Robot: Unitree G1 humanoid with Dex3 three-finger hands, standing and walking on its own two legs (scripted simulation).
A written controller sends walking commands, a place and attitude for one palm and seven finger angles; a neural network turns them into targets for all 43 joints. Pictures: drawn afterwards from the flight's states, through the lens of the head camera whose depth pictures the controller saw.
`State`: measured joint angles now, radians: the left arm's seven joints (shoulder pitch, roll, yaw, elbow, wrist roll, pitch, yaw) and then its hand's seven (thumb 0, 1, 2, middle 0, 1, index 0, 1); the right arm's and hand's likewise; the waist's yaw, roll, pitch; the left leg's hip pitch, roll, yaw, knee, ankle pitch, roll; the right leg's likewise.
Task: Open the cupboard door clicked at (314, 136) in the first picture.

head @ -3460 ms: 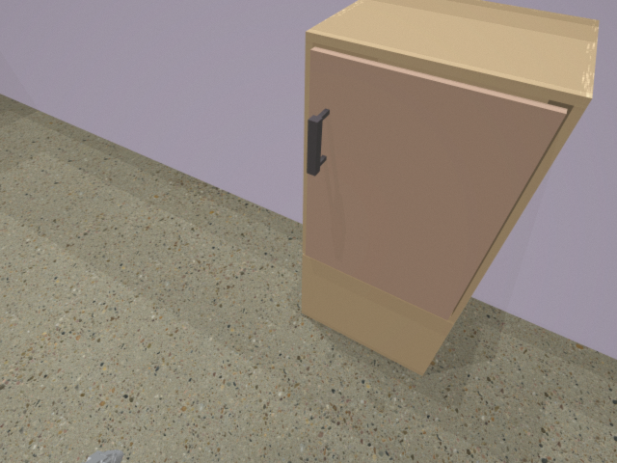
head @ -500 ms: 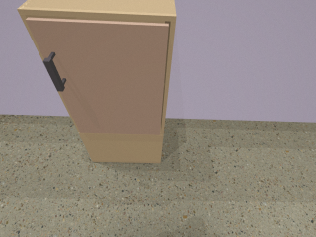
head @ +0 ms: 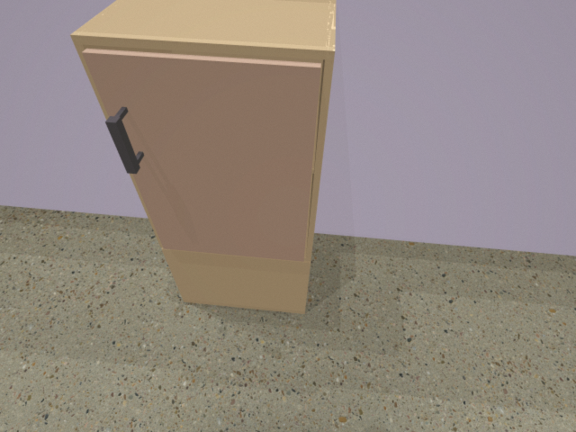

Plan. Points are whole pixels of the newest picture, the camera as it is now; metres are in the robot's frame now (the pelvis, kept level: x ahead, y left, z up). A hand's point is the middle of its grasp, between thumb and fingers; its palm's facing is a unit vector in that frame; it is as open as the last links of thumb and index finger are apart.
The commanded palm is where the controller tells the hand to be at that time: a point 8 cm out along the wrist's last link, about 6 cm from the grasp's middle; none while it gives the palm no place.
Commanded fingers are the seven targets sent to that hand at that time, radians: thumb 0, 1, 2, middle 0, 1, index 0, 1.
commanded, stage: come to a stop and stand still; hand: left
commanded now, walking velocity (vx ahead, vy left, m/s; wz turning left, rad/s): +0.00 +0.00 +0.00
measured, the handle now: (128, 140) +0.64 +0.39 +0.03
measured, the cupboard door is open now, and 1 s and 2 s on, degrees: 0 0 0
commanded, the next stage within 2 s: look again from close up in 0.02 s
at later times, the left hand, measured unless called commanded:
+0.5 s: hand out of the picture +0.00 +0.21 -0.18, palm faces +0.02 -0.98 -0.19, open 7.4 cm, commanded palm none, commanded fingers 0.00 0.90 0.90 -0.20 -0.30 -0.20 -0.30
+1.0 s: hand out of the picture -0.02 +0.22 -0.20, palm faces +0.10 -0.98 -0.17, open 7.4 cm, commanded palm none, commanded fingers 0.00 0.90 0.90 -0.20 -0.30 -0.20 -0.30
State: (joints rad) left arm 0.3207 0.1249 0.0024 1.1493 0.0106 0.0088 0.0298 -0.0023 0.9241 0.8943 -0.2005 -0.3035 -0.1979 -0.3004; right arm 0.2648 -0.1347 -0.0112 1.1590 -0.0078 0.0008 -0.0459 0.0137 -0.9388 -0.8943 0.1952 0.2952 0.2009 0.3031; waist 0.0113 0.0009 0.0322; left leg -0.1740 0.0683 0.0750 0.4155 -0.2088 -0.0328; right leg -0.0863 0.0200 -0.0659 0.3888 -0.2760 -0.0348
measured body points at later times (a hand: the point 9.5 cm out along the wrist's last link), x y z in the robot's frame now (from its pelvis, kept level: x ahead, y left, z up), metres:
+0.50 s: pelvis -0.01 +0.03 -0.01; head -0.01 +0.03 +0.44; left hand +0.00 +0.26 -0.17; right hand -0.01 -0.19 -0.16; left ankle +0.00 +0.13 -0.74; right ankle -0.04 -0.09 -0.74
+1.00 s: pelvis +0.02 +0.06 -0.02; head +0.03 +0.08 +0.43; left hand -0.03 +0.28 -0.18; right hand +0.04 -0.18 -0.16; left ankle +0.02 +0.14 -0.74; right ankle -0.04 -0.09 -0.74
